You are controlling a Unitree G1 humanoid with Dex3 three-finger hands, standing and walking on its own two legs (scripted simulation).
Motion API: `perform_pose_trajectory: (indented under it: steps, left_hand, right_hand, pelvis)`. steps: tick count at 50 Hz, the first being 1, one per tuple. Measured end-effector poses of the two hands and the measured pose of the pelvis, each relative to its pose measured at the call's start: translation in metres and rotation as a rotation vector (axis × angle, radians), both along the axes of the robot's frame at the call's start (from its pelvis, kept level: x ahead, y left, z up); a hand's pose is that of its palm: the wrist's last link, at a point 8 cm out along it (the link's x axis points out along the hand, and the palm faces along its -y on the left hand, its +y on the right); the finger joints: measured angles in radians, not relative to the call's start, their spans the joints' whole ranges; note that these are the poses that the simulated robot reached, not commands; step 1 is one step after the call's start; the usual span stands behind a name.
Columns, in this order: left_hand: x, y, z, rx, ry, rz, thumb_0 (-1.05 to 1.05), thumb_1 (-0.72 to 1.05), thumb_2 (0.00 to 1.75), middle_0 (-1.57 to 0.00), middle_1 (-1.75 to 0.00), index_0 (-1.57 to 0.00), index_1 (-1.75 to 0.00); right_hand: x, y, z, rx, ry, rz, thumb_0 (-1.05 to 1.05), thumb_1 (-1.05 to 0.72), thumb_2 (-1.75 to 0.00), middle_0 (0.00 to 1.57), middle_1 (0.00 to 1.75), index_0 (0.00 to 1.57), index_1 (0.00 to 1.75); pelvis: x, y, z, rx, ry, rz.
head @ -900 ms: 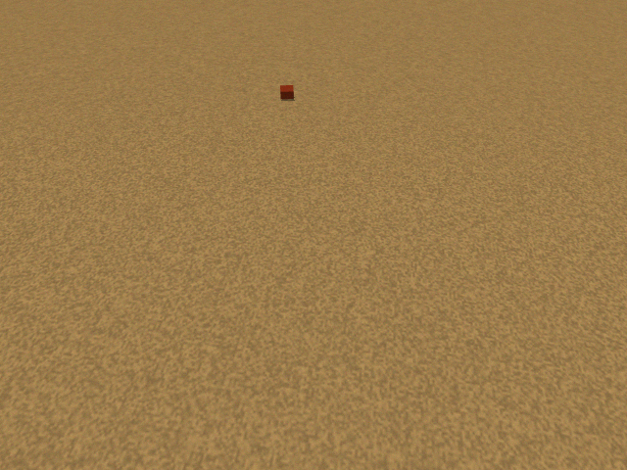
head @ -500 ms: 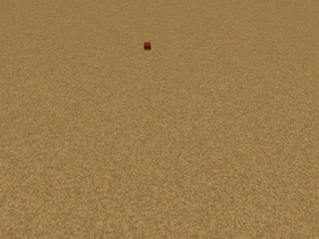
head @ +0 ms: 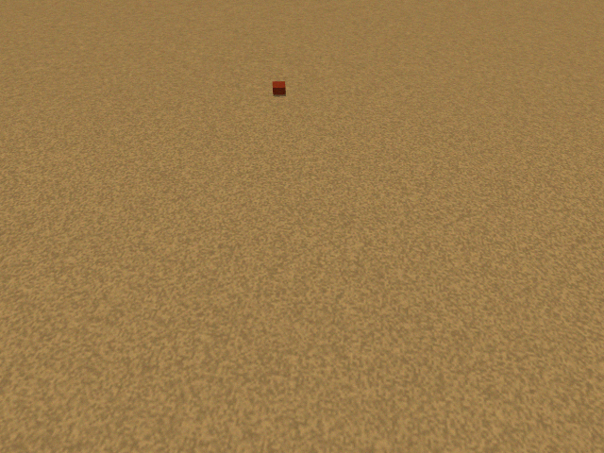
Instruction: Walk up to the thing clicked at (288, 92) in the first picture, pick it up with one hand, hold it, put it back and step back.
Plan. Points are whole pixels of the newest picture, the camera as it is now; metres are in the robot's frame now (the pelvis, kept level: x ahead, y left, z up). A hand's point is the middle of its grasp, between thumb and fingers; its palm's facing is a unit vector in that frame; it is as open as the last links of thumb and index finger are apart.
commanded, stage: stand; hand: left
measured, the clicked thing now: (279, 88) +2.25 +0.11 -0.76
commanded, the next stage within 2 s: walk up in 0.22 s
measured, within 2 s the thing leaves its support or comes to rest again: neither
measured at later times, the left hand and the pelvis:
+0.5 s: hand (129, 436) +0.17 +0.25 -0.12, palm faces -0.09 -0.91 -0.41, open 7.4 cm; pelvis +0.05 -0.05 -0.01, yaw -3 degrees
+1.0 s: hand (215, 359) +0.29 +0.15 -0.16, palm faces +0.04 -0.93 -0.38, open 7.4 cm; pelvis +0.30 -0.13 -0.01, yaw +1 degrees
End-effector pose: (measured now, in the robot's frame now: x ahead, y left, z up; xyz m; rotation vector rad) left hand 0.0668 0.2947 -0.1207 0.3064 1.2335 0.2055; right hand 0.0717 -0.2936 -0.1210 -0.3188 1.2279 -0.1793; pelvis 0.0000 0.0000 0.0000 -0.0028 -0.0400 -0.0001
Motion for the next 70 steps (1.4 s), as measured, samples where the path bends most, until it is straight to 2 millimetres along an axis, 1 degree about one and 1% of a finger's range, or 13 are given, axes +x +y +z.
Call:
perform_pose_trajectory:
  steps: [12,16,23,27,30,33,39,45,52,57,63,67,70]
  left_hand:
    - [-0.002,0.002,0.001,-0.006,0.002,0.002,0.01,0.90,0.90,-0.20,-0.30,-0.20,-0.30]
    - [0.008,0.009,0.006,-0.002,-0.009,-0.029,0.01,0.90,0.90,-0.20,-0.30,-0.20,-0.30]
    - [0.072,0.004,0.031,0.055,-0.075,-0.111,0.01,0.90,0.90,-0.20,-0.30,-0.20,-0.30]
    - [0.118,-0.017,0.040,0.096,-0.135,-0.128,0.01,0.90,0.90,-0.20,-0.30,-0.20,-0.30]
    - [0.143,-0.037,0.037,0.135,-0.197,-0.110,0.01,0.90,0.90,-0.20,-0.30,-0.20,-0.30]
    - [0.143,-0.059,0.035,0.135,-0.223,-0.061,0.00,0.90,0.90,-0.20,-0.30,-0.20,-0.30]
    - [0.130,-0.092,0.034,0.086,-0.084,0.012,0.00,0.90,0.90,-0.20,-0.30,-0.21,-0.30]
    - [0.160,-0.107,0.022,0.056,-0.005,0.049,0.01,0.90,0.90,-0.20,-0.30,-0.21,-0.30]
    - [0.239,-0.100,-0.006,0.035,0.039,0.074,0.01,0.89,0.90,-0.21,-0.31,-0.21,-0.30]
    - [0.320,-0.093,-0.018,0.028,0.080,0.076,0.01,0.90,0.90,-0.20,-0.30,-0.20,-0.30]
    - [0.466,-0.097,0.009,0.015,-0.075,-0.043,0.01,0.90,0.90,-0.20,-0.30,-0.20,-0.30]
    - [0.566,-0.104,0.024,0.027,-0.210,-0.104,0.01,0.90,0.90,-0.20,-0.30,-0.20,-0.30]
    - [0.631,-0.115,0.028,0.040,-0.251,-0.153,0.01,0.90,0.90,-0.20,-0.30,-0.20,-0.30]
  right_hand:
    - [-0.001,0.001,0.000,0.006,-0.003,0.002,0.01,-0.90,-0.89,0.20,0.30,0.21,0.30]
    - [-0.001,-0.012,0.004,0.020,-0.062,-0.021,0.01,-0.90,-0.89,0.20,0.30,0.21,0.30]
    - [-0.016,-0.068,0.009,-0.018,-0.029,-0.094,0.01,-0.90,-0.89,0.20,0.30,0.21,0.30]
    - [-0.004,-0.113,-0.005,-0.030,-0.005,-0.129,0.01,-0.90,-0.89,0.20,0.30,0.21,0.30]
    - [0.027,-0.147,-0.028,-0.045,0.005,-0.119,0.01,-0.90,-0.89,0.20,0.30,0.21,0.30]
    - [0.076,-0.157,-0.034,-0.033,-0.005,-0.067,0.01,-0.90,-0.89,0.20,0.30,0.20,0.30]
    - [0.184,-0.148,-0.004,0.062,-0.150,0.016,0.01,-0.91,-0.89,0.20,0.30,0.20,0.30]
    - [0.264,-0.155,0.012,0.059,-0.143,0.074,0.01,-0.90,-0.89,0.20,0.30,0.21,0.30]
    - [0.378,-0.151,0.005,0.004,-0.106,0.128,0.01,-0.90,-0.89,0.20,0.30,0.21,0.30]
    - [0.466,-0.129,0.005,-0.003,-0.186,0.150,0.01,-0.90,-0.89,0.20,0.30,0.21,0.30]
    - [0.499,-0.129,0.015,0.007,-0.199,0.045,0.01,-0.90,-0.89,0.20,0.30,0.21,0.30]
    - [0.512,-0.146,0.009,-0.001,-0.121,0.004,0.01,-0.90,-0.89,0.20,0.30,0.21,0.30]
    - [0.534,-0.165,-0.002,-0.001,-0.084,-0.017,0.01,-0.90,-0.89,0.20,0.30,0.21,0.30]
  pelvis:
    - [0.001,0.001,0.000,0.000,0.005,-0.002]
    - [0.008,-0.004,-0.002,0.013,0.028,-0.034]
    - [0.038,-0.036,-0.002,0.021,0.017,-0.046]
    - [0.071,-0.066,-0.013,0.036,-0.001,-0.056]
    - [0.099,-0.090,-0.031,0.015,-0.006,-0.052]
    - [0.121,-0.105,-0.032,-0.007,-0.015,-0.025]
    - [0.170,-0.125,-0.006,0.000,-0.023,-0.030]
    - [0.232,-0.137,-0.003,-0.010,0.003,-0.013]
    - [0.327,-0.131,-0.022,-0.033,0.034,0.009]
    - [0.397,-0.119,-0.027,0.025,0.043,0.010]
    - [0.478,-0.118,-0.009,0.007,0.019,0.004]
    - [0.531,-0.129,-0.010,0.024,0.001,0.000]
    - [0.572,-0.141,-0.018,0.036,-0.005,-0.009]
